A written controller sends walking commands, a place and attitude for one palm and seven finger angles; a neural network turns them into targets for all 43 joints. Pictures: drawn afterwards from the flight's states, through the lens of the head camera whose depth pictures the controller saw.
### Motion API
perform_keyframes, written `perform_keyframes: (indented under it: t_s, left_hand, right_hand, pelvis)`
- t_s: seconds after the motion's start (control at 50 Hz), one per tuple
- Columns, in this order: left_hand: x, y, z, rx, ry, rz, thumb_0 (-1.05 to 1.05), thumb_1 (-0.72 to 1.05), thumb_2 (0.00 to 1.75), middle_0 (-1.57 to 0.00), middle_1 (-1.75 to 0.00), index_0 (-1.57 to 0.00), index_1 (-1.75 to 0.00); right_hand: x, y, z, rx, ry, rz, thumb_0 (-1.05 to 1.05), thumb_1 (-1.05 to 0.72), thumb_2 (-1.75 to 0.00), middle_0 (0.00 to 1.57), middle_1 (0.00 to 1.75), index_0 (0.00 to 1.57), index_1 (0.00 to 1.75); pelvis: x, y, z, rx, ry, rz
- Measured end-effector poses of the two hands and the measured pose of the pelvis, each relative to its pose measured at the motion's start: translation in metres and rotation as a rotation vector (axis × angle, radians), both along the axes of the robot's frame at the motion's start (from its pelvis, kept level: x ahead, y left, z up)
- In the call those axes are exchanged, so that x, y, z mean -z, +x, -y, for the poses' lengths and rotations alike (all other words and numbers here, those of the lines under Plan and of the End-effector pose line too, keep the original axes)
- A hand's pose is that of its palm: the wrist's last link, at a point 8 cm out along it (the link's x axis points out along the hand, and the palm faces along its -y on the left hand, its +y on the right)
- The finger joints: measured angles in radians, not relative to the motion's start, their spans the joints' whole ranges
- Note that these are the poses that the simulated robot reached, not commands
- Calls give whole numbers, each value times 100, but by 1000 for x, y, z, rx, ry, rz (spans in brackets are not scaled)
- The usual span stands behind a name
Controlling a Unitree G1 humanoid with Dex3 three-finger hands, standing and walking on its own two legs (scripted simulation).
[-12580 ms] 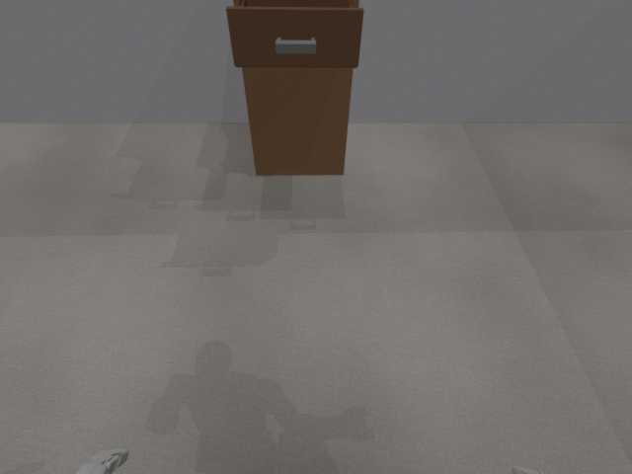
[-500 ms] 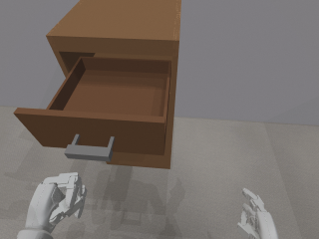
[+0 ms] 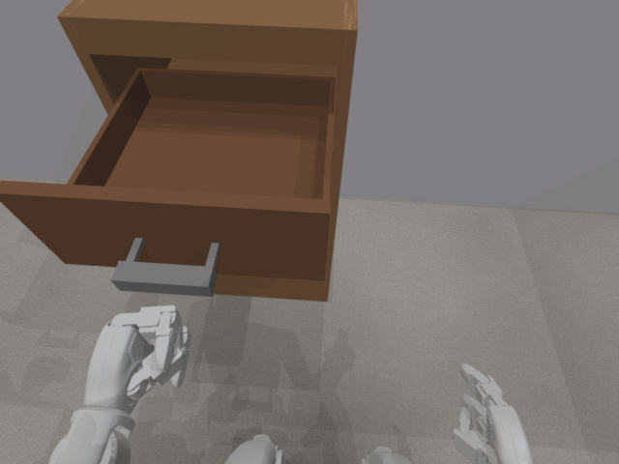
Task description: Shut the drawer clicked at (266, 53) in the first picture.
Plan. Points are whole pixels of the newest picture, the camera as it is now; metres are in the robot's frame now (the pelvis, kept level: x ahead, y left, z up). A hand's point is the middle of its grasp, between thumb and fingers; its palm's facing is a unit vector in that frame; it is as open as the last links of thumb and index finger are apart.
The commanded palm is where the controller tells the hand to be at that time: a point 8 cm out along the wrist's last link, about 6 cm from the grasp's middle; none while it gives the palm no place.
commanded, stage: bring the fist close to the handle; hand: left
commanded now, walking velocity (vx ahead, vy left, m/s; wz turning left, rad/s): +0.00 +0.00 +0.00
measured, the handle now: (171, 263) +0.34 +0.20 +0.06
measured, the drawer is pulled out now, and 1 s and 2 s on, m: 0.29 0.28 0.16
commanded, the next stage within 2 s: push the drawer shut in 0.36 s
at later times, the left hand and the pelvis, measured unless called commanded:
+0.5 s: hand (186, 350) +0.24 +0.15 +0.06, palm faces -0.02 -1.00 -0.06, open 3.3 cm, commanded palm +0.22 +0.21 +0.06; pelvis +0.00 -0.02 +0.00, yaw +0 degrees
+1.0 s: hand (191, 326) +0.27 +0.16 +0.05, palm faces -0.01 -1.00 -0.06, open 3.1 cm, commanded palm +0.27 +0.21 +0.06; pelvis -0.01 -0.02 +0.00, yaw +1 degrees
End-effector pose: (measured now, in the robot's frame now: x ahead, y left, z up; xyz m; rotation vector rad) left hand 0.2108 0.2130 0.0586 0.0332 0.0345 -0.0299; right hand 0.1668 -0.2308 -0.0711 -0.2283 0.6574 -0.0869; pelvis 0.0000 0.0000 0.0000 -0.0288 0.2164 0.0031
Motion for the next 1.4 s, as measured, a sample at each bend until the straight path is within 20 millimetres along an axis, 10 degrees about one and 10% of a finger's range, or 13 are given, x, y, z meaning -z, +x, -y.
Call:
perform_keyframes:
  t_s: [1.0,1.4]
  left_hand:
    - [5,35,2,-18,29,11,0,81,94,-140,-160,-140,-160]
    - [5,93,1,8,23,8,-1,78,96,-140,-160,-140,-160]
  right_hand:
    - [18,-14,31,16,-4,-98,1,-91,-90,20,30,20,30]
    - [21,-55,33,63,-27,-167,1,-91,-90,20,30,21,30]
  pelvis:
    - [1,-5,24,-12,12,-7]
    - [0,-25,20,-6,7,3]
